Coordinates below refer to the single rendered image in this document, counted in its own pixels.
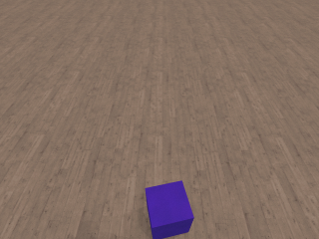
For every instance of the carton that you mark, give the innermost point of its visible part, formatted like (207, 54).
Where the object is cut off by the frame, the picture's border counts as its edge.
(169, 210)

